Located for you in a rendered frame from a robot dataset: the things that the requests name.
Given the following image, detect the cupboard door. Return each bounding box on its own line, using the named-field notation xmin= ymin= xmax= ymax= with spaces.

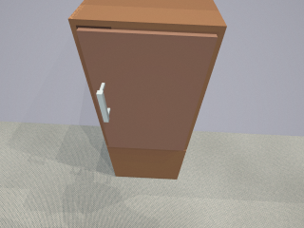
xmin=76 ymin=28 xmax=218 ymax=151

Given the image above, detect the handle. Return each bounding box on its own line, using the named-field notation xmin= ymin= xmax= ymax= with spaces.
xmin=96 ymin=83 xmax=111 ymax=123

